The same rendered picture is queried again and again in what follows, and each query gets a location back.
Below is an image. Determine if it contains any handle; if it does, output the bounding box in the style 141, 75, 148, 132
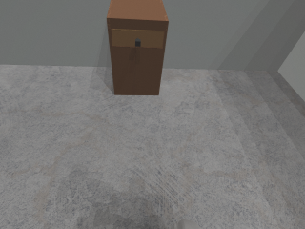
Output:
135, 38, 141, 47

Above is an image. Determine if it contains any right robot thigh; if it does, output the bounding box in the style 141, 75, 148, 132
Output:
173, 219, 201, 229

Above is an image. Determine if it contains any drawer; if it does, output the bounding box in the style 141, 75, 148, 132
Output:
111, 29, 164, 48

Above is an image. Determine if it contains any cabinet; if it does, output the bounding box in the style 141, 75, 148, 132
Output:
107, 0, 169, 95

